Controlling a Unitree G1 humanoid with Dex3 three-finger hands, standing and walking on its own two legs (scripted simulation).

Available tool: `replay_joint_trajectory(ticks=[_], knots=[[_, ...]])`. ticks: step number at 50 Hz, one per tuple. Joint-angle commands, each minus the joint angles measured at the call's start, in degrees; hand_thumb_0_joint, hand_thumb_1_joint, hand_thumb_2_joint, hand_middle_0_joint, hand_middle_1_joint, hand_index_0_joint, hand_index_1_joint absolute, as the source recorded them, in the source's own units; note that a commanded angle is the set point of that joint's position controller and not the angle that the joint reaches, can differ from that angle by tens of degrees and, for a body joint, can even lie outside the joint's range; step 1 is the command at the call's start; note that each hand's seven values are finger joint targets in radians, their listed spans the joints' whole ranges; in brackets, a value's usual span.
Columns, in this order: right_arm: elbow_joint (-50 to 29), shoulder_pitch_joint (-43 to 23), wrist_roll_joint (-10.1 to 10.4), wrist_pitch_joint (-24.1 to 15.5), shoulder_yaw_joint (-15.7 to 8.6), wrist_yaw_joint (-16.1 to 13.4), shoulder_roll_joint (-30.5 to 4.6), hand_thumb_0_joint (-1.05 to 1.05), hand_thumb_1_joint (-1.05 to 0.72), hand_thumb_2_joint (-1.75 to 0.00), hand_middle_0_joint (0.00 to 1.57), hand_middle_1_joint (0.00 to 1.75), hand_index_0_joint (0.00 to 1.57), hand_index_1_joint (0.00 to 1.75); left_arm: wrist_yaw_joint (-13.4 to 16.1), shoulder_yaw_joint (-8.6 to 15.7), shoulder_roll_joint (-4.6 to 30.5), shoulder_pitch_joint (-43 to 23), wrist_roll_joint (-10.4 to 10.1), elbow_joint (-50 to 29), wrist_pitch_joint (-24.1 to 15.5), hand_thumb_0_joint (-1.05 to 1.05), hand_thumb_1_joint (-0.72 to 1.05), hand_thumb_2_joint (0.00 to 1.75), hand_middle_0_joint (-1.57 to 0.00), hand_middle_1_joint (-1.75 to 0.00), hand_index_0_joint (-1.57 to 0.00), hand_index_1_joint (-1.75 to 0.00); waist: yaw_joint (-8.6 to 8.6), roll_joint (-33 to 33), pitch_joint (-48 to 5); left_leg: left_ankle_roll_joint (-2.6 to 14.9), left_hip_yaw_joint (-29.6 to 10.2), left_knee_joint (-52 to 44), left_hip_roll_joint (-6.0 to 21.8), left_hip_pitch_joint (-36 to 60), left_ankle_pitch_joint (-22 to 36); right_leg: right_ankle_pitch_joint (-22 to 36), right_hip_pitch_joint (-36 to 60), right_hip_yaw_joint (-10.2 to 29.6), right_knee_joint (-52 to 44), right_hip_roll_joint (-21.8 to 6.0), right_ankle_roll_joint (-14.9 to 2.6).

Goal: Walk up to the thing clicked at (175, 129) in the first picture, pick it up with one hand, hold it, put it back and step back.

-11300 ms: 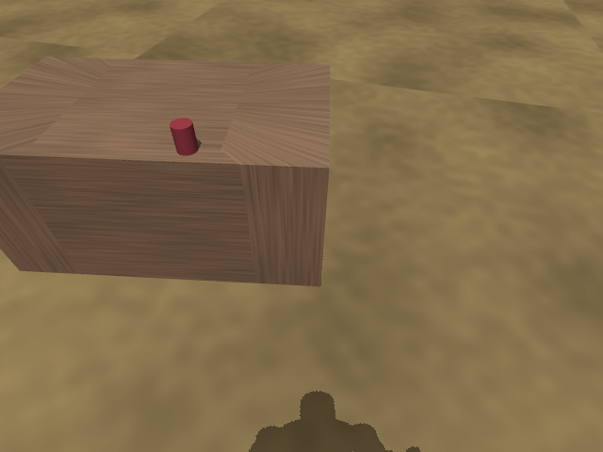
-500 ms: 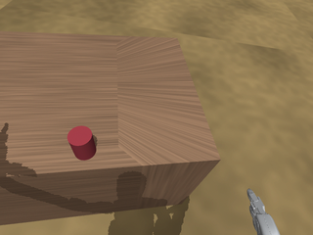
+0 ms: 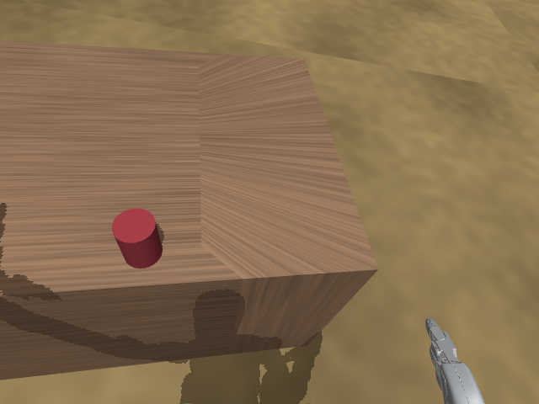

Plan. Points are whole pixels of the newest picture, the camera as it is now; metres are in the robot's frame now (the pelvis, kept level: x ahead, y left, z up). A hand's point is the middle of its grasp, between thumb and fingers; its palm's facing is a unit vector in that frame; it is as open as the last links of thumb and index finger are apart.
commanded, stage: go down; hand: left
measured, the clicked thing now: (139, 239) +0.44 +0.19 -0.06
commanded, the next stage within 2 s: none
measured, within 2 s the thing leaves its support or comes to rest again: neither
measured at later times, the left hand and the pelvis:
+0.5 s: hand out of the picture +0.36 +0.38 +0.07, palm faces +0.19 -0.98 +0.01, open 17.6 cm; pelvis +0.00 -0.01 +0.00, yaw +0 degrees
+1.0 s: hand out of the picture +0.36 +0.38 +0.07, palm faces +0.19 -0.98 +0.01, open 17.6 cm; pelvis +0.00 +0.00 +0.00, yaw +0 degrees
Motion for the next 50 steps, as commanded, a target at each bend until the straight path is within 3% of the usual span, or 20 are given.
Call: replay_joint_trajectory(ticks=[1, 3, 6, 8, 10, 12, 13, 22, 25, 28, 31, 32, 34, 37, 40, 41, 42, 45, 47, 50], knots=[[-9.09, 1.94, 0.33, -3.09, -3.63, -0.64, -9.07, 0.00, 0.51, -0.06, 0.05, 0.05, 0.05, 0.05, -0.70, 3.83, 21.28, -11.30, -2.22, -9.10, -2.70, 0.00, -0.59, 0.06, -0.06, -0.07, -0.06, -0.08, 2.39, 13.93, -19.73, 0.51, 0.28, -8.88, -1.83, 21.53, 19.82, 13.32, 1.20, -2.99, -5.46, 2.01, -3.96], [-9.72, 2.05, 0.29, -3.05, -4.73, -0.73, -9.91, 0.00, 0.50, -0.06, 0.05, 0.05, 0.05, 0.05, -0.70, 3.85, 20.85, -11.47, -2.74, -10.63, -3.01, 0.00, -0.60, 0.06, -0.06, -0.08, -0.06, -0.08, 1.99, 12.14, -19.44, 1.01, 1.06, -8.17, -2.29, 20.31, 18.52, 14.14, 2.04, -2.37, -5.93, 1.80, -3.62], [-9.42, 1.06, 0.29, -3.18, -4.23, -0.85, -9.19, 0.00, 0.50, -0.06, 0.05, 0.05, 0.05, 0.05, -0.84, 4.31, 21.09, -14.42, -3.34, -14.14, -4.35, 0.00, -0.61, 0.05, -0.06, -0.08, -0.06, -0.08, 2.19, 13.19, -20.99, 0.95, 1.08, -7.85, -2.32, 21.57, 18.95, 14.58, 2.24, -2.17, -5.55, 1.63, -3.48], [-11.62, -0.26, 0.33, -3.43, -5.67, -1.13, -10.68, 0.00, 0.50, -0.06, 0.05, 0.05, 0.05, 0.05, -0.75, 4.31, 20.31, -13.61, -3.40, -13.85, -4.68, 0.00, -0.61, 0.06, -0.06, -0.08, -0.06, -0.09, 1.45, 11.76, -22.22, 0.93, 0.81, -7.61, -2.13, 23.13, 20.86, 15.93, 2.49, -2.32, -5.11, 1.75, -3.41], [-9.19, 1.30, 0.21, -3.06, -5.17, -1.03, -10.19, 0.00, 0.50, -0.06, 0.05, 0.05, 0.05, 0.05, -0.98, 4.08, 19.20, -11.92, -3.41, -12.84, -4.75, 0.00, -0.60, 0.06, -0.06, -0.08, -0.06, -0.09, 1.75, 13.65, -21.21, 0.53, 0.48, -7.81, -1.95, 23.91, 22.50, 15.76, 1.17, -2.52, -4.69, 1.68, -3.61], [-10.24, 0.17, 0.18, -3.14, -6.55, -1.16, -11.50, 0.00, 0.50, -0.06, 0.05, 0.05, 0.05, 0.05, -0.85, 4.95, 20.68, -12.40, -3.46, -14.69, -5.14, 0.00, -0.60, 0.06, -0.06, -0.08, -0.06, -0.08, 2.17, 14.30, -21.60, 0.23, -0.18, -8.19, -1.74, 24.78, 22.70, 14.51, 0.55, -2.81, -4.56, 1.75, -3.73], [-9.24, 1.91, 0.15, -3.09, -5.10, -0.99, -9.90, 0.00, 0.50, -0.06, 0.05, 0.05, 0.05, 0.05, -0.95, 5.17, 21.25, -13.80, -3.51, -16.16, -5.31, 0.00, -0.60, 0.06, -0.06, -0.08, -0.06, -0.08, 2.36, 15.10, -22.32, 0.31, 0.19, -7.83, -1.91, 25.15, 23.08, 15.31, 1.08, -2.67, -4.87, 1.68, -3.64], [-7.94, 2.38, 0.36, -3.25, -3.65, -0.81, -8.50, 0.00, 0.50, -0.06, 0.05, 0.05, 0.05, 0.05, -2.85, 3.85, 18.08, -10.97, -4.60, -10.40, -5.63, 0.00, -0.61, 0.06, -0.06, -0.09, -0.06, -0.09, 1.14, 12.49, -17.99, 1.11, 1.05, -6.92, -2.58, 19.78, 18.55, 14.17, -0.65, -2.32, -4.73, 1.61, -3.62], [-11.24, -0.27, 0.28, -3.76, -4.71, -1.01, -10.27, 0.00, 0.50, -0.06, 0.05, 0.05, 0.05, 0.05, -2.76, 5.79, 23.33, -13.41, -4.27, -13.31, -6.33, 0.00, -0.61, 0.05, -0.07, -0.08, -0.06, -0.09, 1.61, 12.61, -20.81, 1.26, 1.41, -6.03, -2.84, 19.74, 19.24, 16.27, 2.09, -1.58, -4.97, 1.27, -3.32], [-10.27, 1.13, 0.14, -3.59, -3.84, -0.84, -9.53, 0.00, 0.50, -0.06, 0.05, 0.05, 0.05, 0.05, -3.01, 5.62, 21.86, -13.29, -4.56, -12.87, -6.59, 0.00, -0.61, 0.05, -0.07, -0.08, -0.07, -0.09, 1.70, 14.39, -20.56, 0.97, 1.07, -6.50, -2.76, 20.41, 17.66, 14.03, 0.52, -1.95, -4.54, 1.44, -3.61], [-11.41, -1.08, 0.08, -4.03, -6.45, -1.39, -11.91, 0.00, 0.49, -0.06, 0.05, 0.05, 0.05, 0.05, -2.57, 6.17, 23.40, -17.12, -4.56, -16.57, -7.07, 0.00, -0.61, 0.04, -0.07, -0.07, -0.07, -0.08, 1.05, 17.02, -23.39, 0.29, 0.15, -7.48, -2.21, 23.78, 16.43, 11.62, -1.20, -2.44, -4.07, 1.74, -3.82], [-11.83, -0.16, -0.07, -4.02, -6.12, -1.45, -12.10, 0.00, 0.49, -0.06, 0.05, 0.05, 0.05, 0.05, -2.34, 6.31, 24.23, -17.28, -4.33, -16.96, -6.83, 0.00, -0.61, 0.04, -0.07, -0.07, -0.07, -0.08, 0.90, 17.28, -24.05, 0.25, 0.03, -7.64, -2.04, 24.63, 16.76, 11.62, -0.97, -2.63, -4.19, 1.78, -3.84], [-10.38, 0.47, 0.08, -3.95, -4.21, -1.41, -10.09, 0.00, 0.50, -0.06, 0.05, 0.05, 0.05, 0.05, -2.34, 5.21, 22.26, -16.41, -4.18, -15.80, -6.35, 0.00, -0.60, 0.05, -0.07, -0.08, -0.07, -0.08, 1.59, 17.67, -21.66, 0.08, -0.14, -8.66, -2.03, 23.38, 14.76, 10.20, -1.26, -2.86, -4.13, 1.94, -3.94], [-10.51, 1.22, 0.10, -4.08, -4.66, -1.73, -10.06, 0.00, 0.49, -0.06, 0.05, 0.05, 0.05, 0.05, -2.43, 3.27, 18.50, -13.44, -3.89, -12.06, -5.23, 0.00, -0.61, 0.04, -0.07, -0.08, -0.07, -0.08, 0.74, 15.24, -20.27, 0.25, 0.16, -8.30, -2.14, 22.53, 15.37, 11.20, -1.48, -2.85, -4.58, 2.03, -3.85], [-8.64, 2.40, 0.25, -3.60, -3.65, -1.43, -9.30, 0.00, 0.50, -0.06, 0.05, 0.05, 0.05, 0.05, -2.50, 3.62, 18.67, -9.12, -4.35, -10.41, -4.55, 0.00, -0.61, 0.05, -0.07, -0.08, -0.07, -0.09, 2.66, 14.53, -17.64, 0.27, 0.27, -8.63, -2.32, 19.43, 14.46, 10.13, -1.57, -3.17, -4.34, 2.10, -4.06], [-9.95, 2.91, 0.29, -3.58, -4.49, -1.32, -10.16, 0.00, 0.49, -0.06, 0.05, 0.05, 0.05, 0.05, -2.30, 3.90, 18.90, -8.35, -4.36, -10.56, -4.41, 0.00, -0.61, 0.04, -0.07, -0.08, -0.07, -0.09, 2.50, 13.18, -18.55, 0.45, 0.43, -8.29, -2.45, 19.37, 15.43, 10.92, -0.92, -3.09, -4.45, 2.03, -4.05], [-9.73, 3.03, 0.32, -3.43, -3.55, -1.12, -9.21, 0.00, 0.49, -0.06, 0.05, 0.05, 0.05, 0.05, -2.26, 3.94, 19.54, -8.97, -4.41, -12.03, -4.61, 0.00, -0.61, 0.04, -0.07, -0.09, -0.07, -0.09, 2.85, 13.24, -18.09, 0.46, 0.64, -8.21, -2.51, 18.89, 15.52, 11.16, -0.20, -3.01, -4.61, 1.95, -4.02], [-12.32, 2.20, 0.53, -3.55, -5.80, -1.40, -11.52, 0.00, 0.49, -0.06, 0.05, 0.05, 0.05, 0.05, -1.88, 6.64, 22.49, -10.30, -4.98, -16.11, -5.58, 0.00, -0.61, 0.05, -0.06, -0.09, -0.07, -0.09, 2.84, 13.17, -20.75, 0.43, 0.62, -8.03, -2.54, 20.72, 17.56, 13.01, 1.79, -2.72, -4.46, 1.90, -3.79], [-12.07, 1.74, 0.46, -3.46, -4.78, -1.22, -10.19, 0.00, 0.49, -0.06, 0.05, 0.05, 0.05, 0.05, -2.01, 7.20, 22.17, -11.47, -5.55, -19.01, -6.34, 0.00, -0.61, 0.05, -0.06, -0.09, -0.07, -0.09, 3.69, 15.23, -22.35, 0.08, 0.14, -8.16, -2.35, 22.79, 20.11, 13.62, 1.87, -2.90, -3.71, 1.80, -3.88], [-11.03, 0.95, 0.31, -3.64, -5.75, -1.52, -10.78, 0.00, 0.48, -0.07, 0.05, 0.05, 0.05, 0.05, -2.20, 5.48, 18.47, -10.34, -5.60, -18.32, -6.13, 0.00, -0.61, 0.07, -0.06, -0.09, -0.06, -0.09, 2.61, 14.84, -22.95, 0.12, -0.11, -7.61, -2.00, 25.31, 24.45, 16.08, 1.32, -2.75, -3.48, 1.81, -3.77]])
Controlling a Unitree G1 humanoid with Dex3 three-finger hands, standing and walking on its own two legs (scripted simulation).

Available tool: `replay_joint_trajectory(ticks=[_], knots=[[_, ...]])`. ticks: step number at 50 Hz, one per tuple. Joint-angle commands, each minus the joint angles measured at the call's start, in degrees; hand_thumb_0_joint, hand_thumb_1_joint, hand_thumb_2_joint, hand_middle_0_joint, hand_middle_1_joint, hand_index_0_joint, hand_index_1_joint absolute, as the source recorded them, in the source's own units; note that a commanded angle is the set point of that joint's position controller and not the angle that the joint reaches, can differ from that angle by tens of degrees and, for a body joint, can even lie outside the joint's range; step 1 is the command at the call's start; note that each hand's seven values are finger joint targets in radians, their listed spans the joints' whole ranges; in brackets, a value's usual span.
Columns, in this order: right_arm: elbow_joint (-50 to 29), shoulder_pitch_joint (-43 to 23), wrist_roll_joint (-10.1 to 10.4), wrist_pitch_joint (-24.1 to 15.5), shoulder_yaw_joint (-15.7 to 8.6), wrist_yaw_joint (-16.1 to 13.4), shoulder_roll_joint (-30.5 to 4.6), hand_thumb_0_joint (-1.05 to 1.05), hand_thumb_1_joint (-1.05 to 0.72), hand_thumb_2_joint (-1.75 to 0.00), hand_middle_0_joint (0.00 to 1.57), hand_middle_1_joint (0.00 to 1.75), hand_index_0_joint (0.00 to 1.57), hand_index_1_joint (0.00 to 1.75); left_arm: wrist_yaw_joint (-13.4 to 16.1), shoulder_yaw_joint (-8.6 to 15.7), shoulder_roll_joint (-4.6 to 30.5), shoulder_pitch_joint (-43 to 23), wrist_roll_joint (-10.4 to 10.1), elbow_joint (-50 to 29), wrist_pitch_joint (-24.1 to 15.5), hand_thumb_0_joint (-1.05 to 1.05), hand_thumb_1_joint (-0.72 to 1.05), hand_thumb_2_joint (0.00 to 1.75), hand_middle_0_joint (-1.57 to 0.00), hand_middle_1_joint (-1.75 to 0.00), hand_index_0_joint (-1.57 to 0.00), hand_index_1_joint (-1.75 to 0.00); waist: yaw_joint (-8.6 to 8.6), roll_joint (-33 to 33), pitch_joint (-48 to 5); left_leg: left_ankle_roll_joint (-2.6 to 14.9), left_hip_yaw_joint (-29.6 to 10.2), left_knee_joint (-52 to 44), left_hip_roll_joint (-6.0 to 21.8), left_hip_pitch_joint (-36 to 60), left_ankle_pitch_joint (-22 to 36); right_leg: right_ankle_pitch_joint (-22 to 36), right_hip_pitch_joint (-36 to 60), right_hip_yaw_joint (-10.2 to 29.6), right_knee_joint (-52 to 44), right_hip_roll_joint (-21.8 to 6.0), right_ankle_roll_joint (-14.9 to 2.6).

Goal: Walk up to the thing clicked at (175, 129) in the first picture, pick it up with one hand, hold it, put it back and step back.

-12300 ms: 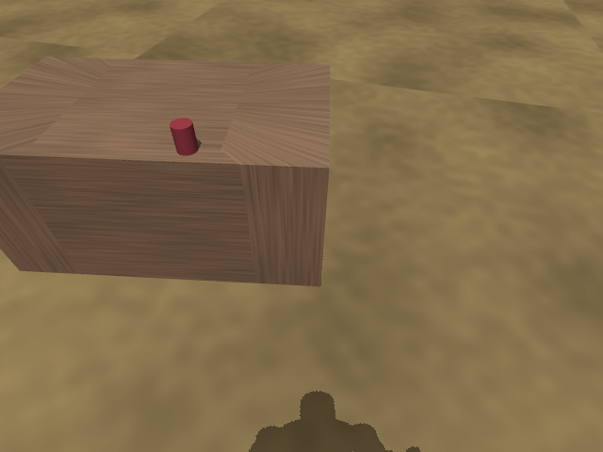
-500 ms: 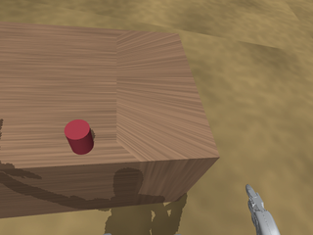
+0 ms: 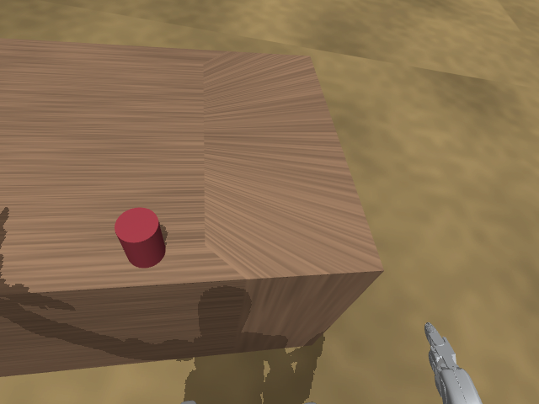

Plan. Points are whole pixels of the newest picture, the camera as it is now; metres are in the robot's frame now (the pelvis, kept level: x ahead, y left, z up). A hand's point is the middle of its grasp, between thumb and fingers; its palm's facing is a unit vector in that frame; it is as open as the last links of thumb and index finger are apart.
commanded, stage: go down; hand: left
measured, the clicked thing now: (142, 238) +0.43 +0.19 -0.06
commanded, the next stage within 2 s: none
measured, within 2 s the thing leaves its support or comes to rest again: neither
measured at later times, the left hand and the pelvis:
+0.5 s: hand out of the picture +0.36 +0.38 +0.08, palm faces +0.19 -0.98 +0.01, open 17.6 cm; pelvis -0.01 -0.01 +0.00, yaw +1 degrees
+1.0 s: hand out of the picture +0.35 +0.38 +0.08, palm faces +0.17 -0.98 +0.01, open 17.6 cm; pelvis +0.00 +0.00 +0.00, yaw +0 degrees
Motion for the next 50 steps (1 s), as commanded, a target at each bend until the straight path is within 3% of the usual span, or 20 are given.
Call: replay_joint_trajectory(ticks=[1, 4, 6, 8, 10, 14, 16, 19, 21, 22, 23, 26, 29, 32, 35, 36, 40, 43, 45, 50], knots=[[-9.74, -2.19, 0.25, -3.64, -6.92, -1.35, -11.40, 0.00, 0.49, -0.07, 0.05, 0.05, 0.05, 0.05, -0.10, 2.46, 21.37, -14.82, -1.84, -13.80, -3.57, 0.00, -0.61, 0.06, -0.06, -0.09, -0.06, -0.09, 1.35, 14.25, -22.93, 0.13, -0.37, -8.80, -1.62, 26.67, 26.30, 17.49, 1.64, -2.99, -5.31, 2.08, -3.86], [-6.25, 0.09, 0.25, -3.36, -4.88, -1.37, -9.30, 0.00, 0.49, -0.06, 0.05, 0.05, 0.05, 0.05, -0.73, 1.96, 20.28, -12.65, -1.89, -11.64, -2.58, 0.00, -0.60, 0.06, -0.06, -0.08, -0.06, -0.08, 1.90, 14.05, -19.92, 0.23, -0.06, -8.79, -1.93, 24.86, 25.49, 17.25, 1.46, -2.88, -5.88, 1.98, -3.83], [-6.12, 0.50, 0.14, -3.49, -6.16, -1.40, -10.30, 0.00, 0.48, -0.07, 0.05, 0.05, 0.05, 0.05, -0.90, 1.32, 20.28, -13.47, -1.92, -10.68, -2.40, 0.00, -0.61, 0.06, -0.06, -0.08, -0.06, -0.09, 0.56, 13.53, -19.61, 0.49, 0.25, -8.25, -1.91, 24.52, 25.00, 17.68, 1.16, -2.83, -6.11, 1.95, -3.71], [-5.92, 0.77, 0.23, -3.40, -4.44, -0.95, -9.19, 0.00, 0.50, -0.06, 0.05, 0.05, 0.05, 0.05, -1.03, 1.34, 20.13, -13.25, -1.90, -9.53, -2.37, 0.00, -0.60, 0.06, -0.06, -0.08, -0.06, -0.08, 1.20, 12.04, -16.81, 0.57, -0.06, -8.65, -2.04, 21.39, 22.48, 15.80, 0.23, -3.08, -5.83, 2.02, -3.88], [-5.86, 1.16, 0.32, -3.28, -5.75, -0.97, -10.04, 0.00, 0.49, -0.06, 0.05, 0.05, 0.05, 0.05, -0.95, 1.72, 21.77, -14.28, -2.08, -9.71, -2.76, 0.00, -0.61, 0.06, -0.06, -0.09, -0.06, -0.09, 0.76, 11.04, -16.31, 0.99, 0.76, -8.25, -2.53, 19.99, 19.71, 15.52, 0.93, -2.55, -6.47, 1.91, -3.66], [-6.95, 1.60, 0.44, -3.42, -4.71, -0.57, -9.22, 0.00, 0.49, -0.06, 0.05, 0.05, 0.05, 0.05, -1.03, 3.41, 24.51, -15.25, -1.93, -10.58, -3.85, 0.00, -0.61, 0.06, -0.06, -0.09, -0.06, -0.09, 0.97, 11.61, -19.19, 1.29, 1.38, -7.12, -3.02, 20.70, 20.74, 17.85, 2.60, -1.87, -6.44, 1.51, -3.29], [-8.01, 0.49, 0.32, -3.55, -5.95, -0.63, -10.53, 0.00, 0.48, -0.07, 0.05, 0.05, 0.05, 0.05, -1.54, 4.15, 24.96, -15.45, -2.30, -10.96, -4.27, 0.00, -0.61, 0.06, -0.06, -0.09, -0.06, -0.09, 1.02, 12.85, -22.17, 1.03, 0.72, -6.59, -2.75, 23.05, 25.28, 19.90, 2.66, -2.25, -5.51, 1.45, -3.39], [-7.24, -2.35, 0.18, -3.80, -5.53, -0.90, -10.29, 0.00, 0.48, -0.06, 0.05, 0.05, 0.05, 0.05, -1.83, 4.69, 26.57, -17.58, -2.04, -12.01, -4.46, 0.00, -0.61, 0.04, -0.07, -0.08, -0.07, -0.09, 1.70, 16.12, -21.95, 0.67, 0.53, -7.07, -2.84, 22.62, 21.84, 16.88, 1.71, -1.99, -5.68, 1.37, -3.66], [-7.81, -4.00, 0.18, -4.06, -5.77, -1.11, -10.54, 0.00, 0.48, -0.06, 0.05, 0.05, 0.05, 0.05, -1.51, 3.78, 26.05, -18.98, -1.66, -12.24, -4.25, 0.00, -0.61, 0.05, -0.07, -0.08, -0.07, -0.09, 1.43, 15.96, -21.99, 0.65, 0.41, -7.91, -2.75, 22.38, 18.46, 14.58, 1.73, -1.91, -6.09, 1.41, -3.86], [-7.86, -4.79, 0.18, -4.10, -4.54, -1.18, -9.64, 0.00, 0.48, -0.06, 0.05, 0.05, 0.05, 0.05, -1.30, 3.49, 25.96, -19.66, -1.47, -12.15, -4.09, 0.00, -0.61, 0.05, -0.07, -0.08, -0.07, -0.09, 1.65, 16.47, -21.61, 0.68, 0.69, -8.07, -2.82, 21.94, 17.36, 14.08, 2.08, -1.74, -6.36, 1.38, -3.89], [-7.99, -4.55, 0.22, -4.07, -5.26, -1.37, -10.15, 0.00, 0.49, -0.06, 0.05, 0.05, 0.05, 0.05, -1.19, 2.96, 25.19, -19.24, -1.16, -10.79, -3.77, 0.00, -0.61, 0.03, -0.07, -0.07, -0.07, -0.08, 1.11, 15.95, -20.82, 0.51, 0.34, -8.66, -2.66, 21.77, 15.83, 12.59, 1.00, -2.12, -6.27, 1.61, -4.04], [-6.43, -2.31, 0.24, -4.05, -3.94, -1.68, -9.39, 0.00, 0.49, -0.06, 0.05, 0.05, 0.05, 0.05, -1.05, 1.29, 22.39, -16.86, -1.17, -6.25, -2.79, 0.00, -0.61, 0.04, -0.06, -0.07, -0.07, -0.08, 0.56, 12.76, -17.84, 0.85, 0.39, -8.82, -2.52, 19.02, 13.75, 11.65, 0.49, -2.49, -6.62, 1.94, -3.90], [-6.37, 0.37, 0.19, -3.93, -5.25, -1.77, -10.47, 0.00, 0.49, -0.06, 0.05, 0.05, 0.05, 0.05, -1.34, 1.04, 23.28, -16.53, -1.11, -5.89, -2.78, 0.00, -0.61, 0.02, -0.07, -0.08, -0.07, -0.08, -0.27, 12.13, -18.03, 0.86, 0.60, -8.62, -2.60, 19.35, 14.18, 12.42, -0.02, -2.61, -6.66, 2.13, -3.80], [-6.84, 1.89, 0.17, -3.70, -4.80, -1.12, -9.82, 0.00, 0.49, -0.06, 0.05, 0.05, 0.05, 0.05, -1.24, 1.67, 22.34, -14.13, -1.59, -5.76, -3.01, 0.00, -0.61, 0.03, -0.07, -0.08, -0.07, -0.08, 0.65, 11.78, -19.20, 0.65, 0.28, -8.10, -2.52, 20.20, 17.73, 13.73, -0.45, -3.26, -5.68, 2.13, -3.87], [-7.72, 1.05, 0.28, -3.47, -6.34, -1.08, -11.57, 0.00, 0.49, -0.06, 0.05, 0.05, 0.05, 0.05, -0.68, 4.26, 26.26, -15.20, -1.96, -10.99, -3.64, 0.00, -0.61, 0.03, -0.07, -0.09, -0.07, -0.09, 1.88, 14.20, -22.88, 0.36, 0.00, -7.88, -2.39, 23.22, 22.44, 15.95, 1.07, -3.13, -5.09, 1.89, -3.83], [-9.02, 0.07, 0.14, -3.57, -5.71, -1.01, -10.93, 0.00, 0.49, -0.06, 0.05, 0.05, 0.05, 0.05, -0.55, 4.51, 26.83, -16.96, -1.78, -13.71, -3.98, 0.00, -0.61, 0.04, -0.07, -0.09, -0.07, -0.09, 2.29, 15.44, -24.68, 0.24, 0.00, -7.52, -2.30, 24.77, 24.28, 17.13, 2.10, -2.98, -5.17, 1.79, -3.71], [-7.33, -2.28, 0.02, -3.48, -5.44, -1.21, -9.85, 0.00, 0.48, -0.07, 0.05, 0.05, 0.05, 0.05, -0.28, 3.39, 23.49, -16.94, -1.68, -14.91, -4.06, 0.00, -0.61, 0.05, -0.07, -0.08, -0.06, -0.09, 2.25, 17.63, -24.50, -0.09, -0.57, -7.65, -1.82, 27.42, 28.48, 18.17, 0.92, -3.01, -4.74, 1.81, -3.86], [-7.47, -4.61, 0.09, -3.59, -6.10, -1.45, -11.06, 0.00, 0.48, -0.07, 0.05, 0.05, 0.05, 0.05, 0.00, 1.92, 21.61, -15.47, -1.36, -13.39, -3.14, 0.00, -0.61, 0.05, -0.06, -0.08, -0.06, -0.08, 2.41, 16.75, -21.47, -0.24, -0.98, -9.38, -1.50, 26.30, 25.05, 14.50, -0.50, -3.32, -5.14, 2.13, -4.21], [-6.28, -2.29, 0.10, -3.44, -5.46, -1.39, -10.26, 0.00, 0.49, -0.06, 0.05, 0.05, 0.05, 0.05, -0.28, 1.65, 20.84, -13.74, -1.37, -10.08, -2.46, 0.00, -0.61, 0.05, -0.06, -0.08, -0.06, -0.08, 1.83, 15.96, -18.61, -0.30, -1.02, -9.97, -1.47, 24.20, 22.12, 13.02, -0.84, -3.60, -5.56, 2.31, -4.21], [-5.77, 1.24, 0.43, -3.42, -4.41, -1.06, -8.94, 0.00, 0.49, -0.06, 0.05, 0.05, 0.05, 0.05, -0.81, 0.89, 20.30, -13.31, -1.70, -7.24, -2.47, 0.00, -0.61, 0.05, -0.05, -0.08, -0.06, -0.08, 0.28, 9.36, -15.73, 1.38, 1.15, -8.11, -2.78, 17.67, 17.79, 15.55, 1.72, -2.34, -6.75, 1.90, -3.50]])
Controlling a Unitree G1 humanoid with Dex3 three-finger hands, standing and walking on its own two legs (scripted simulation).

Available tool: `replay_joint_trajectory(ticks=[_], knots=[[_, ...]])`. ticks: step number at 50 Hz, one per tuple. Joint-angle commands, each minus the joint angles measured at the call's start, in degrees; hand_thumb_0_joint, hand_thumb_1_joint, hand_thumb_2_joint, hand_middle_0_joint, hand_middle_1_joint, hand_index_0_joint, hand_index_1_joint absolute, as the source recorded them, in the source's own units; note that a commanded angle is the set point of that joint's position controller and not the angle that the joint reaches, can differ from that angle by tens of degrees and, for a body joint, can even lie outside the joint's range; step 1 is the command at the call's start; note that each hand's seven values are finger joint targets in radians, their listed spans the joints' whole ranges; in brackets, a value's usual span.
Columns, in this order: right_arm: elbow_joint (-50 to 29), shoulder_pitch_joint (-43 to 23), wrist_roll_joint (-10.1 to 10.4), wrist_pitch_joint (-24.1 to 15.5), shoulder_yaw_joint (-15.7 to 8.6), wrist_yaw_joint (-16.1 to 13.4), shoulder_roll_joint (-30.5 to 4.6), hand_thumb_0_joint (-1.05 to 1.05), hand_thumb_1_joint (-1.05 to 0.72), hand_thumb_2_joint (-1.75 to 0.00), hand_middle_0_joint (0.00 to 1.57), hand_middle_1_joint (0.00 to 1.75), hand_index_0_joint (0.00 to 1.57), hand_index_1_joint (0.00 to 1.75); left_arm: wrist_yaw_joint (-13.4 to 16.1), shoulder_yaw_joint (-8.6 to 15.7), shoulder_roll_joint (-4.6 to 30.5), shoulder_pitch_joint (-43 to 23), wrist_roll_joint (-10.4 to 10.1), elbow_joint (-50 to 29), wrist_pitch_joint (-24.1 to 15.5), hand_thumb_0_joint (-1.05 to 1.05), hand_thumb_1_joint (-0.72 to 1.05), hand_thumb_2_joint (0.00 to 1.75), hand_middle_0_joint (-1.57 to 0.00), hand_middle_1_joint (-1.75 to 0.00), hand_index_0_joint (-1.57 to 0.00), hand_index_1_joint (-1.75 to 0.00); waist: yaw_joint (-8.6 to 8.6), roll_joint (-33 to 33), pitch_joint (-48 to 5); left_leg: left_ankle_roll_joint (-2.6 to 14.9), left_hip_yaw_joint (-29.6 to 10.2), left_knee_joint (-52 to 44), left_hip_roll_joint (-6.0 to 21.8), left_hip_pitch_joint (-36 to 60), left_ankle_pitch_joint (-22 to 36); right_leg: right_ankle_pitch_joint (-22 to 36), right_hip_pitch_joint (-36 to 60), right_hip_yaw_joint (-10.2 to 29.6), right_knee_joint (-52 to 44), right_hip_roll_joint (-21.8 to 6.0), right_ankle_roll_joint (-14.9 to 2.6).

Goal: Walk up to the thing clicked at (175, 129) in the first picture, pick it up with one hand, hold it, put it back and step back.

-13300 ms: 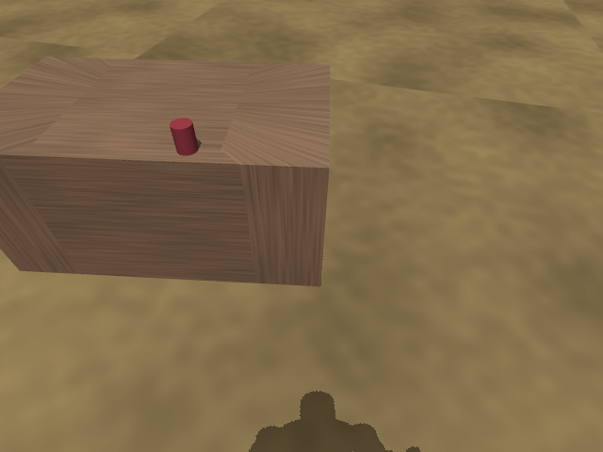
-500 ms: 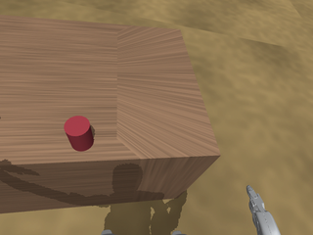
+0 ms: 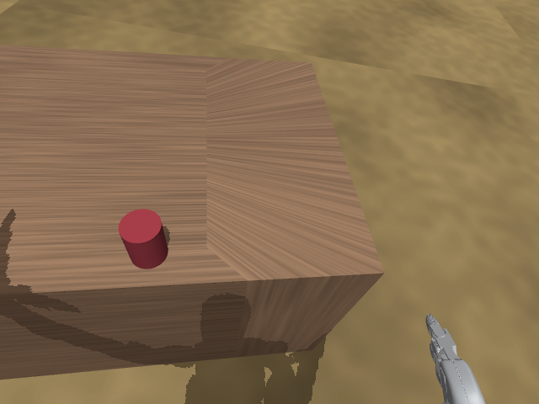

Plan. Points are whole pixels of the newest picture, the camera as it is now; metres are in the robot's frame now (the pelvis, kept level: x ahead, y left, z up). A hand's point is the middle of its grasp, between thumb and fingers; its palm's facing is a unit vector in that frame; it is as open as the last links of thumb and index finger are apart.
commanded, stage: go down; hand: left
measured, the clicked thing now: (145, 239) +0.44 +0.18 -0.06
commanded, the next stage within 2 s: none
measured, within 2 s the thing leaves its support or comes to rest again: neither
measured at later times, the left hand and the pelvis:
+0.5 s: hand out of the picture +0.36 +0.37 +0.07, palm faces +0.15 -0.99 +0.02, open 17.7 cm; pelvis +0.00 +0.00 +0.00, yaw +0 degrees
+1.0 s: hand out of the picture +0.35 +0.37 +0.07, palm faces +0.17 -0.99 +0.02, open 17.7 cm; pelvis +0.00 -0.01 +0.00, yaw +1 degrees
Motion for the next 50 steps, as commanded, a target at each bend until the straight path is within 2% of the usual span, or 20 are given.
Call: replay_joint_trajectory(ticks=[1, 6, 7, 10, 11, 15, 18, 19, 23, 25, 27, 30, 32, 35, 37, 38, 39, 43, 46, 50], knots=[[-7.89, 4.42, 0.60, -3.00, -3.76, -0.54, -8.75, 0.00, 0.48, -0.06, 0.05, 0.05, 0.05, 0.05, -0.52, 2.33, 19.69, -13.24, -1.96, -9.21, -3.05, 0.00, -0.61, 0.05, -0.06, -0.09, -0.06, -0.09, 0.12, 8.49, -14.70, 1.45, 1.85, -8.10, -2.70, 17.58, 16.38, 14.88, 0.98, -1.78, -6.90, 2.07, -3.39], [-9.52, 3.20, 0.48, -3.53, -6.12, -0.52, -11.02, 0.00, 0.48, -0.06, 0.05, 0.05, 0.05, 0.05, -0.79, 5.91, 25.57, -17.32, -2.29, -14.54, -4.98, 0.00, -0.61, 0.04, -0.06, -0.08, -0.06, -0.08, 1.03, 14.25, -21.11, 0.53, 0.97, -8.26, -2.64, 23.19, 18.60, 14.45, 0.99, -2.07, -5.85, 1.75, -3.66], [-9.47, 1.93, 0.47, -3.69, -5.14, -0.57, -10.13, 0.00, 0.48, -0.06, 0.05, 0.05, 0.05, 0.05, -0.84, 5.39, 24.74, -18.19, -2.39, -15.41, -5.04, 0.00, -0.61, 0.04, -0.06, -0.08, -0.06, -0.08, 1.30, 15.07, -21.29, 0.50, 0.90, -8.47, -2.60, 23.40, 18.34, 14.22, 1.44, -2.07, -5.78, 1.69, -3.72], [-8.38, -0.91, 0.27, -3.73, -5.92, -0.92, -11.00, 0.00, 0.48, -0.06, 0.05, 0.05, 0.05, 0.05, -0.75, 5.34, 25.07, -18.91, -1.77, -16.02, -4.88, 0.00, -0.61, 0.04, -0.06, -0.08, -0.06, -0.08, 2.18, 18.67, -21.45, -0.33, 0.18, -9.42, -2.26, 25.17, 18.32, 12.30, -0.74, -2.29, -5.42, 1.76, -4.16], [-10.09, -3.11, 0.23, -4.08, -5.41, -1.11, -10.78, 0.00, 0.48, -0.06, 0.05, 0.05, 0.05, 0.05, -0.74, 4.03, 23.25, -18.54, -1.50, -14.82, -4.66, 0.00, -0.61, 0.03, -0.06, -0.07, -0.06, -0.07, 1.60, 18.66, -21.25, -0.41, -0.08, -9.85, -1.94, 25.68, 17.26, 11.03, -1.46, -2.56, -5.30, 2.11, -4.16], [-6.86, -0.73, 0.32, -4.01, -3.15, -1.37, -8.76, 0.00, 0.49, -0.06, 0.05, 0.05, 0.05, 0.05, -1.08, 2.06, 19.25, -14.93, -1.91, -9.37, -3.21, 0.00, -0.61, 0.04, -0.06, -0.07, -0.06, -0.07, 1.19, 15.53, -16.70, 0.00, 0.20, -10.39, -2.17, 20.99, 12.34, 9.14, -1.80, -2.73, -5.87, 2.23, -4.31], [-8.82, 0.91, 0.33, -3.70, -3.05, -1.51, -9.08, 0.00, 0.49, -0.06, 0.05, 0.05, 0.05, 0.05, -1.12, 2.53, 20.48, -12.20, -1.73, -7.35, -2.69, 0.00, -0.61, 0.03, -0.06, -0.08, -0.07, -0.08, 1.11, 10.31, -16.43, 0.66, 0.76, -9.35, -2.45, 18.57, 14.39, 11.96, 0.87, -2.70, -6.60, 2.29, -3.92], [-8.35, 2.53, 0.42, -3.58, -2.56, -1.37, -8.85, 0.00, 0.49, -0.06, 0.05, 0.05, 0.05, 0.05, -1.11, 2.32, 20.47, -12.50, -1.79, -8.26, -2.74, 0.00, -0.61, 0.03, -0.06, -0.09, -0.07, -0.08, 0.84, 10.28, -16.67, 0.71, 0.94, -9.18, -2.54, 19.05, 14.91, 12.40, 0.68, -2.60, -6.57, 2.32, -3.90], [-8.29, 4.34, 0.39, -3.31, -5.05, -1.17, -10.62, 0.00, 0.49, -0.06, 0.05, 0.05, 0.05, 0.05, -0.95, 4.95, 23.86, -14.66, -2.88, -13.48, -3.87, 0.00, -0.61, 0.03, -0.06, -0.09, -0.07, -0.09, 1.63, 12.73, -19.17, 0.36, 0.90, -8.98, -2.54, 22.42, 17.64, 13.34, 0.70, -2.63, -6.11, 2.13, -3.83], [-8.50, 3.18, 0.24, -3.46, -5.58, -1.23, -11.00, 0.00, 0.48, -0.06, 0.05, 0.05, 0.05, 0.05, -0.87, 5.04, 23.38, -14.79, -2.80, -15.26, -4.01, 0.00, -0.61, 0.05, -0.05, -0.09, -0.06, -0.09, 1.57, 14.27, -22.02, 0.16, 0.65, -8.05, -2.20, 25.50, 23.84, 16.84, 0.90, -2.61, -5.34, 2.00, -3.65], [-8.14, 2.81, 0.31, -3.34, -5.10, -1.07, -10.33, 0.00, 0.48, -0.07, 0.05, 0.05, 0.05, 0.05, -0.76, 5.53, 23.13, -13.24, -2.60, -15.11, -3.86, 0.00, -0.61, 0.05, -0.06, -0.09, -0.06, -0.09, 2.27, 13.91, -21.99, 0.41, 0.59, -7.50, -2.24, 25.27, 25.83, 18.13, 1.35, -2.41, -5.21, 1.84, -3.66], [-10.46, -1.23, 0.44, -3.60, -5.09, -1.46, -10.66, 0.00, 0.48, -0.07, 0.05, 0.05, 0.05, 0.05, -0.43, 4.97, 22.02, -11.97, -2.34, -14.61, -3.44, 0.00, -0.61, 0.06, -0.05, -0.09, -0.05, -0.09, 2.64, 12.05, -20.50, 0.66, 0.99, -7.93, -2.51, 22.59, 22.91, 18.08, 3.92, -1.79, -6.07, 1.77, -3.57], [-8.71, 0.12, 0.51, -3.26, -2.84, -1.27, -8.01, 0.00, 0.47, -0.07, 0.05, 0.05, 0.05, 0.05, -1.01, 4.32, 20.45, -11.41, -2.38, -13.96, -3.18, 0.00, -0.61, 0.05, -0.06, -0.09, -0.06, -0.09, 2.91, 13.12, -20.66, 0.66, 0.95, -7.75, -2.57, 22.86, 24.14, 18.37, 3.28, -1.82, -6.00, 1.62, -3.61], [-7.34, 1.57, 0.54, -3.21, -2.68, -1.25, -7.93, 0.00, 0.48, -0.07, 0.05, 0.05, 0.05, 0.05, -1.78, 4.07, 19.94, -10.77, -2.99, -13.96, -3.08, 0.00, -0.61, 0.05, -0.06, -0.09, -0.06, -0.09, 2.46, 12.56, -19.01, 0.61, 0.88, -8.23, -2.57, 22.67, 23.75, 17.82, 2.52, -2.17, -6.18, 1.85, -3.64], [-7.27, 2.66, 0.51, -3.25, -3.18, -1.40, -8.79, 0.00, 0.48, -0.06, 0.05, 0.05, 0.05, 0.05, -2.02, 4.61, 20.99, -11.85, -3.15, -12.86, -2.95, 0.00, -0.61, 0.05, -0.05, -0.09, -0.06, -0.09, 1.53, 11.93, -18.25, 0.55, 0.58, -8.46, -2.40, 22.40, 22.17, 16.16, 1.34, -2.48, -6.14, 2.03, -3.71], [-6.09, 2.55, 0.50, -3.21, -3.08, -1.32, -8.56, 0.00, 0.48, -0.06, 0.05, 0.05, 0.05, 0.05, -1.93, 3.36, 19.96, -12.07, -3.14, -11.91, -2.84, 0.00, -0.61, 0.06, -0.05, -0.09, -0.05, -0.09, 1.40, 12.34, -15.99, 0.61, 0.88, -8.70, -2.59, 20.92, 20.14, 15.13, 0.84, -2.23, -6.18, 1.92, -3.81], [-6.82, 2.96, 0.59, -3.44, -3.57, -1.37, -9.20, 0.00, 0.48, -0.07, 0.05, 0.05, 0.05, 0.05, -1.85, 4.32, 21.46, -13.04, -3.07, -13.01, -2.97, 0.00, -0.61, 0.05, -0.05, -0.09, -0.05, -0.08, 1.26, 11.36, -17.09, 0.79, 1.02, -8.46, -2.61, 21.37, 20.16, 15.49, 0.95, -2.16, -6.49, 1.99, -3.67], [-5.90, 4.38, 0.58, -3.65, -4.83, -1.39, -9.96, 0.00, 0.48, -0.07, 0.05, 0.05, 0.05, 0.05, -1.95, 3.69, 21.33, -13.77, -2.94, -11.97, -3.13, 0.00, -0.61, 0.04, -0.05, -0.09, -0.06, -0.09, 0.15, 11.55, -16.35, 1.04, 1.60, -7.51, -2.94, 21.19, 20.16, 17.09, 0.80, -1.63, -6.54, 1.67, -3.35], [-6.06, 3.19, 0.35, -3.94, -4.11, -1.03, -9.49, 0.00, 0.48, -0.07, 0.05, 0.05, 0.05, 0.05, -2.39, 3.97, 21.55, -14.75, -2.86, -12.33, -3.76, 0.00, -0.61, 0.03, -0.06, -0.08, -0.06, -0.08, 0.46, 12.90, -19.34, 0.78, 0.75, -6.75, -2.59, 22.99, 23.33, 17.58, -0.52, -2.17, -5.46, 1.63, -3.49], [-7.61, 0.28, 0.16, -3.82, -4.21, -0.84, -9.61, 0.00, 0.47, -0.07, 0.05, 0.05, 0.05, 0.05, -1.84, 5.40, 24.06, -16.52, -2.92, -14.36, -4.56, 0.00, -0.61, 0.04, -0.06, -0.08, -0.06, -0.08, 2.24, 16.39, -21.31, 0.13, 0.04, -7.68, -2.42, 24.30, 22.01, 14.54, -0.64, -2.54, -4.89, 1.63, -3.92]])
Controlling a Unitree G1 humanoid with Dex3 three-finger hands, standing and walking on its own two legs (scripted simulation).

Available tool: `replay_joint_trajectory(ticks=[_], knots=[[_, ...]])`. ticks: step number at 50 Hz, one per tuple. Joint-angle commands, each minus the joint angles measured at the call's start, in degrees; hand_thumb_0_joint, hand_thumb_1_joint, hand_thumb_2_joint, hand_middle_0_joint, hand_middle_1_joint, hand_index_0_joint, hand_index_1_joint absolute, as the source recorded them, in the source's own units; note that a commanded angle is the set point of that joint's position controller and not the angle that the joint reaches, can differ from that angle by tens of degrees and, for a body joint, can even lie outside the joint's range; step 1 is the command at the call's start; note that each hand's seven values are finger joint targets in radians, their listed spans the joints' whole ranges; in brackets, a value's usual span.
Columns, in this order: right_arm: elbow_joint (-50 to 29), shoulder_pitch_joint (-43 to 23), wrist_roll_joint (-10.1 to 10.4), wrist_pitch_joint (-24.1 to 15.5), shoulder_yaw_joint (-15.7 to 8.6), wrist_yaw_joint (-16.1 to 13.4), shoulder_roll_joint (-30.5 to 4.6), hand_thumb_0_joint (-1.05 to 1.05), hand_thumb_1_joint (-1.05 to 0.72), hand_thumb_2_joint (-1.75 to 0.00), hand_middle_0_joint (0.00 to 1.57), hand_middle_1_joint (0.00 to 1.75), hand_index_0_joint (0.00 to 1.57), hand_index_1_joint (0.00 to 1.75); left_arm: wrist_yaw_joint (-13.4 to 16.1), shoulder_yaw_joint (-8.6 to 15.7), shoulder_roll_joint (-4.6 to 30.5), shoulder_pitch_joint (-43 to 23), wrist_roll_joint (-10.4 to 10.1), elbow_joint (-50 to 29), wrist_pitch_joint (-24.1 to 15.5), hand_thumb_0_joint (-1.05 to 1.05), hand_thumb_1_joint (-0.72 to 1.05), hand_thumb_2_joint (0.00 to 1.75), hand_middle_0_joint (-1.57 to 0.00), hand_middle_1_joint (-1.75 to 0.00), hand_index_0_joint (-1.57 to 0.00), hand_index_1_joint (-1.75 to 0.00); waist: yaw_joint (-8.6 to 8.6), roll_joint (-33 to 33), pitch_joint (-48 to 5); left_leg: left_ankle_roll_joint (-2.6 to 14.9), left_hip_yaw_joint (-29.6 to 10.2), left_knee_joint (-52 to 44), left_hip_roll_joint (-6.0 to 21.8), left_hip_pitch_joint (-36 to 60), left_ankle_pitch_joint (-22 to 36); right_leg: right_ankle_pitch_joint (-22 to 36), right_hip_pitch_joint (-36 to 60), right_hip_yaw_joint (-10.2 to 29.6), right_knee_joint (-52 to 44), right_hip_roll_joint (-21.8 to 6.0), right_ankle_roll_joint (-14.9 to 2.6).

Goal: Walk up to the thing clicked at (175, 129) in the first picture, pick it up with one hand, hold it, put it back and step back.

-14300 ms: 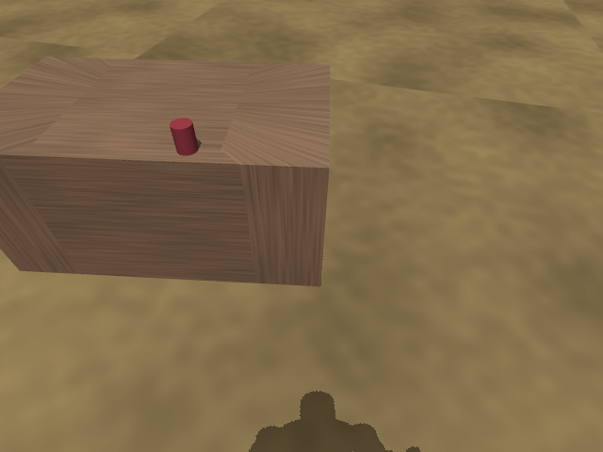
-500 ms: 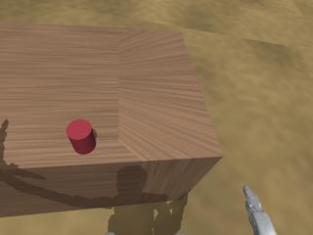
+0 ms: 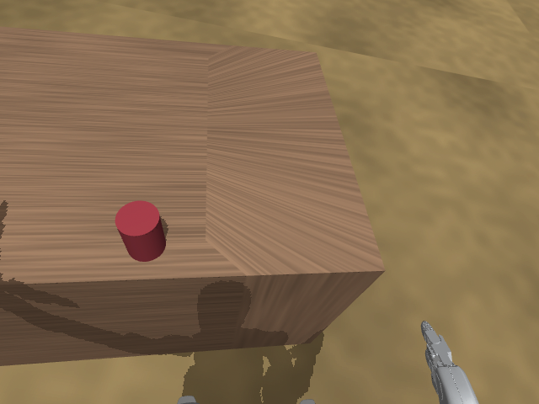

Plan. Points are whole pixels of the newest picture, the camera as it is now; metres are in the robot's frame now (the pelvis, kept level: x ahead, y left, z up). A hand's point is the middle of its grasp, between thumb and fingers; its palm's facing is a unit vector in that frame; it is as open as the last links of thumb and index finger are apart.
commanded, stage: go down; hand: left
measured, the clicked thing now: (142, 232) +0.44 +0.19 -0.05
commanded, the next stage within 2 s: none
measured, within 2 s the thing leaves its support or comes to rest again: neither
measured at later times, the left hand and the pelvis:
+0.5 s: hand out of the picture +0.36 +0.38 +0.08, palm faces +0.16 -0.99 +0.02, open 17.7 cm; pelvis +0.00 +0.00 +0.00, yaw +0 degrees
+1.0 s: hand out of the picture +0.36 +0.38 +0.09, palm faces +0.17 -0.99 +0.02, open 17.7 cm; pelvis +0.00 +0.00 +0.00, yaw +0 degrees
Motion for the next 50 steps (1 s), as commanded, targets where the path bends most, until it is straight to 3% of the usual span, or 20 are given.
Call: replay_joint_trajectory(ticks=[1, 5, 6, 9, 11, 12, 17, 21, 22, 26, 27, 28, 29, 33, 36, 37, 39, 45, 46, 50], knots=[[-8.62, 0.23, 0.16, -3.08, -5.26, -0.95, -9.95, 0.00, 0.47, -0.07, 0.05, 0.05, 0.05, 0.05, 0.49, 4.34, 23.68, -16.37, -1.73, -14.49, -3.85, 0.00, -0.61, 0.04, -0.06, -0.08, -0.06, -0.08, 2.10, 17.56, -23.49, 0.64, 0.87, -8.34, -2.14, 26.69, 22.65, 15.42, 0.70, -1.93, -6.06, 1.77, -3.50], [-10.87, -0.89, 0.11, -3.05, -5.66, -1.47, -10.54, 0.00, 0.47, -0.07, 0.05, 0.05, 0.05, 0.05, 1.07, 3.47, 23.23, -16.88, -1.01, -14.04, -2.80, 0.00, -0.61, 0.03, -0.06, -0.08, -0.07, -0.08, 1.58, 17.26, -23.59, 0.63, 0.83, -9.32, -2.08, 26.55, 19.51, 14.13, 2.24, -1.86, -6.89, 1.94, -3.53], [-10.19, 0.21, 0.04, -2.83, -4.57, -1.43, -9.60, 0.00, 0.47, -0.07, 0.05, 0.05, 0.05, 0.05, 1.19, 3.02, 22.19, -16.56, -0.74, -13.15, -2.48, 0.00, -0.61, 0.03, -0.06, -0.08, -0.07, -0.08, 1.31, 16.19, -23.12, 0.70, 0.90, -9.08, -2.12, 26.14, 20.29, 14.97, 1.98, -1.85, -7.15, 2.00, -3.46], [-6.88, 1.45, 0.23, -2.40, -4.72, -1.43, -9.51, 0.00, 0.47, -0.07, 0.05, 0.05, 0.05, 0.05, 1.19, 2.85, 21.26, -12.45, -1.04, -11.01, -1.45, 0.00, -0.61, 0.03, -0.06, -0.08, -0.07, -0.08, 2.43, 15.75, -20.64, 0.83, 0.96, -9.50, -2.10, 24.18, 20.24, 14.30, 0.91, -2.13, -6.74, 2.00, -3.65], [-8.49, 1.43, 0.39, -2.58, -5.55, -1.54, -10.40, 0.00, 0.47, -0.07, 0.05, 0.05, 0.05, 0.05, 1.45, 2.17, 19.76, -9.53, -0.87, -8.58, -0.68, 0.00, -0.61, 0.03, -0.06, -0.09, -0.07, -0.08, 1.68, 11.61, -18.57, 1.37, 1.71, -9.10, -2.32, 21.61, 18.71, 15.20, 2.16, -1.86, -7.66, 2.13, -3.33], [-8.70, 1.17, 0.49, -2.63, -3.97, -1.39, -9.16, 0.00, 0.48, -0.06, 0.05, 0.05, 0.05, 0.05, 1.52, 1.68, 19.32, -10.33, -0.95, -9.60, -0.67, 0.00, -0.61, 0.03, -0.06, -0.09, -0.07, -0.08, 2.20, 11.77, -16.97, 1.31, 1.75, -9.54, -2.37, 20.15, 17.03, 14.13, 2.26, -1.79, -7.62, 2.14, -3.38], [-9.43, 0.87, 0.85, -2.96, -5.72, -1.63, -10.56, 0.00, 0.48, -0.06, 0.05, 0.05, 0.05, 0.05, 1.38, 3.34, 22.53, -14.87, -1.77, -12.07, -2.75, 0.00, -0.61, 0.03, -0.05, -0.09, -0.06, -0.09, 1.11, 9.25, -15.95, 1.66, 2.07, -9.80, -2.64, 17.47, 10.69, 10.61, 2.66, -0.97, -8.23, 2.10, -3.05], [-9.77, -0.13, 0.83, -3.59, -5.69, -2.09, -10.08, 0.00, 0.48, -0.06, 0.05, 0.05, 0.05, 0.05, 0.34, 3.56, 22.14, -16.31, -2.19, -14.67, -3.81, 0.00, -0.61, 0.03, -0.05, -0.09, -0.06, -0.08, 1.11, 13.69, -22.07, 1.23, 1.97, -9.26, -2.65, 23.94, 16.86, 14.69, 3.52, -1.07, -7.40, 1.91, -3.11], [-9.91, 0.26, 0.72, -3.52, -4.39, -2.01, -9.39, 0.00, 0.48, -0.06, 0.05, 0.05, 0.05, 0.05, 0.19, 3.57, 22.19, -15.86, -2.16, -14.81, -3.50, 0.00, -0.61, 0.03, -0.05, -0.08, -0.06, -0.08, 1.61, 13.97, -23.33, 1.23, 1.87, -8.88, -2.69, 24.87, 19.35, 16.38, 4.34, -1.12, -7.27, 1.75, -3.08], [-5.46, 0.31, 0.29, -3.16, -4.15, -2.13, -9.07, 0.00, 0.47, -0.07, 0.05, 0.05, 0.05, 0.05, -0.54, 2.79, 22.26, -14.35, -1.69, -13.93, -2.41, 0.00, -0.61, 0.03, -0.06, -0.08, -0.07, -0.08, 2.35, 17.99, -22.74, 0.57, 1.05, -8.78, -2.17, 27.65, 25.60, 17.47, 1.41, -1.84, -6.67, 1.73, -3.31], [-4.56, 1.41, 0.27, -3.34, -5.05, -2.26, -9.98, 0.00, 0.48, -0.07, 0.05, 0.05, 0.05, 0.05, -0.69, 3.06, 21.53, -13.51, -1.89, -12.32, -2.02, 0.00, -0.61, 0.04, -0.05, -0.08, -0.06, -0.08, 1.70, 17.20, -21.44, 0.40, 0.77, -8.67, -1.88, 28.04, 26.25, 16.98, 0.02, -2.12, -6.55, 2.06, -3.31], [-4.49, 0.94, 0.14, -3.11, -3.76, -2.04, -9.02, 0.00, 0.48, -0.07, 0.05, 0.05, 0.05, 0.05, -0.38, 3.00, 22.08, -12.63, -1.60, -12.27, -1.78, 0.00, -0.61, 0.04, -0.06, -0.08, -0.06, -0.08, 2.60, 17.01, -21.42, 0.69, 0.93, -8.42, -2.04, 26.24, 27.01, 18.02, 1.12, -2.01, -6.40, 1.84, -3.34], [-5.96, 0.50, 0.17, -3.29, -5.56, -2.24, -10.59, 0.00, 0.47, -0.07, 0.05, 0.05, 0.05, 0.05, -0.25, 3.12, 22.12, -12.86, -1.55, -11.56, -1.68, 0.00, -0.61, 0.02, -0.06, -0.08, -0.07, -0.07, 1.47, 15.59, -20.63, 0.83, 1.24, -8.16, -2.22, 25.69, 24.99, 17.66, 1.12, -1.72, -7.03, 1.90, -3.21], [-6.55, 1.20, 0.37, -2.88, -4.11, -1.68, -8.80, 0.00, 0.47, -0.07, 0.05, 0.05, 0.05, 0.05, 0.47, 2.91, 20.80, -12.07, -1.70, -11.65, -1.79, 0.00, -0.61, 0.04, -0.05, -0.09, -0.06, -0.08, 2.18, 13.08, -18.67, 1.34, 1.73, -8.61, -2.57, 22.21, 20.88, 16.43, 2.72, -1.59, -7.32, 1.83, -3.28], [-6.97, 2.33, 0.41, -2.93, -4.68, -1.70, -9.42, 0.00, 0.47, -0.07, 0.05, 0.05, 0.05, 0.05, 0.63, 2.94, 20.48, -13.17, -2.04, -12.30, -2.20, 0.00, -0.61, 0.03, -0.05, -0.08, -0.06, -0.08, 1.03, 11.58, -20.33, 1.63, 1.74, -7.91, -2.39, 23.04, 23.47, 18.96, 3.17, -1.61, -6.98, 1.89, -2.97], [-7.33, 1.73, 0.42, -2.97, -4.18, -1.57, -9.18, 0.00, 0.47, -0.07, 0.05, 0.05, 0.05, 0.05, 0.92, 4.09, 22.28, -12.72, -1.93, -13.10, -2.28, 0.00, -0.61, 0.04, -0.05, -0.09, -0.06, -0.09, 2.08, 12.66, -21.66, 1.61, 1.78, -7.58, -2.46, 23.62, 25.55, 20.29, 4.07, -1.47, -6.78, 1.70, -2.89], [-8.57, 1.20, 0.38, -3.03, -5.26, -1.72, -10.16, 0.00, 0.47, -0.07, 0.05, 0.05, 0.05, 0.05, 0.93, 3.65, 22.30, -14.30, -1.55, -14.64, -2.31, 0.00, -0.61, 0.03, -0.06, -0.08, -0.06, -0.08, 1.75, 14.09, -23.88, 1.27, 1.26, -7.71, -2.15, 26.82, 27.98, 20.62, 3.40, -1.69, -6.53, 1.77, -2.94], [-7.56, -0.60, 0.24, -3.23, -5.79, -1.96, -10.69, 0.00, 0.47, -0.07, 0.05, 0.05, 0.05, 0.05, 1.24, 3.75, 23.41, -17.03, -1.31, -15.52, -2.05, 0.00, -0.61, 0.03, -0.05, -0.08, -0.06, -0.08, 1.90, 15.97, -22.54, 0.89, 0.99, -8.99, -2.08, 26.81, 23.87, 16.88, 2.35, -1.72, -7.17, 1.80, -3.27], [-9.05, -1.13, 0.25, -3.31, -6.03, -2.07, -10.83, 0.00, 0.47, -0.07, 0.05, 0.05, 0.05, 0.05, 1.43, 3.02, 22.09, -15.91, -0.98, -13.42, -1.63, 0.00, -0.61, 0.03, -0.05, -0.08, -0.06, -0.08, 1.21, 14.64, -21.44, 1.04, 1.21, -9.14, -2.14, 25.90, 21.96, 16.52, 2.84, -1.61, -7.55, 1.83, -3.18], [-5.37, 1.10, 0.30, -2.59, -4.06, -1.43, -8.26, 0.00, 0.47, -0.07, 0.05, 0.05, 0.05, 0.05, 1.77, 2.23, 19.48, -12.67, -1.10, -10.52, -0.94, 0.00, -0.61, 0.04, -0.05, -0.08, -0.06, -0.08, 2.37, 14.26, -18.02, 1.15, 1.43, -9.71, -2.35, 23.54, 20.19, 14.72, 1.08, -2.03, -7.58, 1.97, -3.36]])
